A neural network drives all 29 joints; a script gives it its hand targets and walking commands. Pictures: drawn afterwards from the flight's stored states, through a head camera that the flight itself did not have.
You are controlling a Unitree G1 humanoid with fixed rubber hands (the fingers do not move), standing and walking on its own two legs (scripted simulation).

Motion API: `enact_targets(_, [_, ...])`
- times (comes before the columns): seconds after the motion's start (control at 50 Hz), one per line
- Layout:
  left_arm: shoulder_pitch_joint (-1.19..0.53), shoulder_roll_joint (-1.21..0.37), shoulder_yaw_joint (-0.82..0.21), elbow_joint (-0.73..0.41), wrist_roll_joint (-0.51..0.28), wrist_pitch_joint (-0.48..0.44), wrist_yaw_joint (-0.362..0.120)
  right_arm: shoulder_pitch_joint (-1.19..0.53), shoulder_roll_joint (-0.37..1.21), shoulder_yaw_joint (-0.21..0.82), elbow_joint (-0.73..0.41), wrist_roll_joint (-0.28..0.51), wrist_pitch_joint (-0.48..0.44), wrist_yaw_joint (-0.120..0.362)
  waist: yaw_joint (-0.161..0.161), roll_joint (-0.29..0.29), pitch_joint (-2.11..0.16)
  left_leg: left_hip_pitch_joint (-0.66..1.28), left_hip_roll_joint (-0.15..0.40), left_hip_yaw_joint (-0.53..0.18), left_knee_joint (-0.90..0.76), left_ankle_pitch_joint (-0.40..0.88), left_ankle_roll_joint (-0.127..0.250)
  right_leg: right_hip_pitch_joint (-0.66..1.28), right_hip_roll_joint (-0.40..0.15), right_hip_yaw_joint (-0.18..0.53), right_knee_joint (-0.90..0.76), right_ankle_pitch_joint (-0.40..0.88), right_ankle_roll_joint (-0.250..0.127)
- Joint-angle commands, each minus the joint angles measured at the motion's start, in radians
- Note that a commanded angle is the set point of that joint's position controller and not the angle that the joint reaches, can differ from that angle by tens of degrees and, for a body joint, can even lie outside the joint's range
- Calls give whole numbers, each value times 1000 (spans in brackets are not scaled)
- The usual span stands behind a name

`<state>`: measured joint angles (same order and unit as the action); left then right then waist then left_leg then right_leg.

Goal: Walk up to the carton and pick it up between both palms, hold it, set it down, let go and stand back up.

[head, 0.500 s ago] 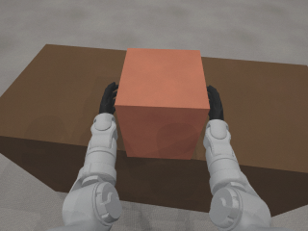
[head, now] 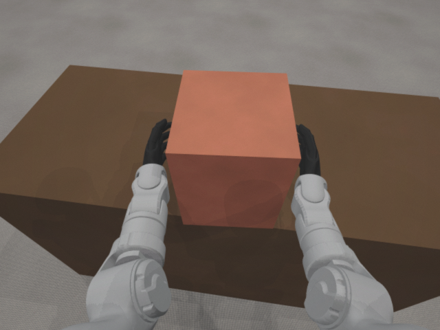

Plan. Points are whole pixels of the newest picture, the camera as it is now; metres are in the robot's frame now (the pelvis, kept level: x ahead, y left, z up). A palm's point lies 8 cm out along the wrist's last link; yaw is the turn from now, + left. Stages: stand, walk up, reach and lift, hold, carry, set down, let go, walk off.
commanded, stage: reach and lift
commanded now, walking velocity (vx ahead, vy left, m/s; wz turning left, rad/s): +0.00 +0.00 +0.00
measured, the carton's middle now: (231, 154) +0.46 +0.00 +0.05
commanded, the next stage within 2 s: none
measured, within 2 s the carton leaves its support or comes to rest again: leaves its support in 0.10 s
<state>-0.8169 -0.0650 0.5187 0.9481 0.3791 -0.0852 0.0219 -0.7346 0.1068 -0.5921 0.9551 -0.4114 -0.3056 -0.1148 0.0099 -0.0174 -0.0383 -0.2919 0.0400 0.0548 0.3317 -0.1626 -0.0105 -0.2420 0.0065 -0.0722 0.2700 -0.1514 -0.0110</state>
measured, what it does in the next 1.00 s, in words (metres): stands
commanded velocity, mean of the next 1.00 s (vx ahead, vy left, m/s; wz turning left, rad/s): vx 0.00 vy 0.00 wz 0.00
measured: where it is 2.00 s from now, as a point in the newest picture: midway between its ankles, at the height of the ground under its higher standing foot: outside the picture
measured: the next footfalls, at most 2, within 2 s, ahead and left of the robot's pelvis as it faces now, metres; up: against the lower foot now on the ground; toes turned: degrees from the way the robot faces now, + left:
none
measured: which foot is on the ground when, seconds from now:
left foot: down 0.00-1.00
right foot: down 0.00-1.00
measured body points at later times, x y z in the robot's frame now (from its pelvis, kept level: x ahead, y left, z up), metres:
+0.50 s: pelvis -0.02 +0.00 +0.00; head +0.02 +0.02 +0.45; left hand +0.41 +0.16 +0.08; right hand +0.41 -0.13 +0.10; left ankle -0.01 +0.12 -0.75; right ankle -0.02 -0.11 -0.75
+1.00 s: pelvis -0.03 -0.01 +0.00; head -0.01 +0.01 +0.45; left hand +0.40 +0.15 +0.10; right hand +0.40 -0.14 +0.11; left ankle -0.01 +0.12 -0.75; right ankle -0.02 -0.11 -0.75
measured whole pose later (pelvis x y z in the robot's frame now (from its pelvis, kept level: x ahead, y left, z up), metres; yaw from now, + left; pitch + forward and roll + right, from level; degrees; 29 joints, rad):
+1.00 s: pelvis -0.03 -0.01 +0.00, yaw +0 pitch +11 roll -1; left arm -0.90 0.05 0.34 1.20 0.16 -0.18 0.12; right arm -0.88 -0.02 -0.41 1.23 -0.22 -0.37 -0.16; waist 0.01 -0.03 -0.16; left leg -0.42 0.05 0.05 0.35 -0.11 -0.01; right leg -0.38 0.02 -0.08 0.29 -0.10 -0.02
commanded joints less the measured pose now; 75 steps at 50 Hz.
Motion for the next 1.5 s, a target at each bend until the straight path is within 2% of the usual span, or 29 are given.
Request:
enact_targets(0.0, [-595, -510, -307, -29, 22, -88, -92, -695, 492, 342, -48, -79, -122, 159, -1, 18, -694, 160, -19, 71, 26, 471, -46, 366, 3, -43, 87, 636, 37])
enact_targets(0.1, [-638, -505, -302, -2, 22, -137, -89, -726, 494, 346, -8, -87, -176, 150, 1, 6, -723, 124, -24, 78, 14, 440, -42, 386, -2, -39, 88, 654, 32])
enact_targets(0.18, [-665, -521, -335, 7, 11, -174, -81, -752, 483, 347, 19, -99, -219, 145, -4, 28, -766, 131, -23, 72, 19, 445, -49, 369, -1, -48, 93, 648, 22])
enact_targets(0.24, [-697, -523, -342, 24, 2, -198, -72, -779, 467, 344, 60, -102, -251, 143, -5, 23, -774, 160, -20, 71, 30, 456, -52, 310, 12, -54, 81, 594, 17])
enact_targets(0.26, [-702, -520, -339, 26, -2, -207, -71, -780, 468, 350, 70, -105, -256, 142, 3, 19, -787, 162, -19, 74, 26, 444, -50, 302, 11, -53, 78, 593, 19])
enact_targets(0.48, [-777, -513, -383, 52, -44, -247, -50, -808, 451, 322, 200, -94, -291, 137, -9, 61, -812, 175, -21, 70, 23, 406, -56, 212, 14, -58, 63, 507, 6])
enact_targets(0.52, [-796, -505, -381, 60, -53, -247, -47, -832, 446, 318, 208, -86, -287, 135, -8, 49, -815, 177, -18, 66, 19, 386, -54, 201, 13, -55, 56, 480, 8])
enact_targets(0.62, [-821, -505, -399, 66, -70, -235, -47, -843, 452, 330, 220, -66, -267, 137, -4, 61, -821, 147, -26, 65, 8, 337, -45, 213, 10, -47, 58, 458, 10])
enact_targets(0.64, [-820, -508, -393, 66, -71, -235, -45, -845, 460, 339, 217, -52, -264, 137, 5, 64, -833, 148, -27, 70, 9, 341, -42, 203, 10, -44, 60, 459, 11])
enact_targets(0.74, [-850, -510, -403, 75, -93, -226, -40, -866, 463, 357, 222, -21, -231, 135, 3, 58, -831, 140, -26, 66, 8, 303, -38, 196, 13, -37, 58, 422, 13])
enact_targets(0.84, [-886, -502, -414, 67, -125, -206, -35, -899, 482, 393, 204, 28, -181, 129, 7, 38, -843, 125, -30, 55, 13, 279, -25, 216, 14, -22, 67, 423, 23])
enact_targets(0.9, [-899, -521, -431, 68, -148, -193, -35, -922, 507, 439, 173, 63, -158, 124, 11, 36, -868, 121, -37, 47, 24, 292, -20, 244, 15, -14, 81, 467, 24])
enact_targets(1.0, [-951, -531, -488, 27, -210, -170, -24, -963, 526, 504, 121, 137, -101, 107, -4, 29, -887, 145, -35, 26, 44, 296, -20, 234, 27, -7, 84, 479, 29])
enact_targets(1.04, [-968, -538, -508, -16, -229, -147, -19, -952, 526, 524, 108, 179, -62, 100, -9, 44, -880, 173, -29, 20, 45, 299, -26, 237, 30, -1, 79, 472, 28])
enact_targets(1.14, [-998, -539, -526, -83, -267, -61, -16, -998, 531, 578, 37, 271, 30, 85, -14, 29, -850, 203, -35, 4, 58, 302, -22, 257, 35, 10, 68, 474, 38])
enact_targets(1.24, [-971, -537, -510, -138, -255, 68, -28, -1024, 512, 589, -9, 365, 134, 72, -9, 28, -730, 258, -44, 0, 43, 292, -24, 268, 35, 20, 39, 439, 48])
enact_targets(1.28, [-967, -526, -495, -162, -248, 126, -33, -1025, 509, 573, -20, 388, 177, 70, -18, 24, -682, 270, -45, -4, 28, 264, -15, 285, 30, 17, 28, 402, 52])
enact_targets(1.34, [-954, -526, -477, -210, -236, 196, -38, -1038, 498, 590, -72, 424, 220, 69, -15, 23, -663, 295, -52, -5, 30, 285, -14, 320, 33, 23, 28, 442, 58])
enact_targets(1.4, [-919, -516, -465, -246, -225, 269, -50, -1044, 485, 601, -107, 468, 269, 56, -29, 27, -609, 309, -57, -3, 19, 271, -10, 347, 25, 26, 21, 446, 66])
enact_targets(1.48, [-895, -507, -471, -310, -211, 349, -65, -1015, 465, 604, -140, 504, 321, 42, -43, 34, -525, 348, -60, -8, 10, 260, -12, 331, 33, 17, 1, 375, 68])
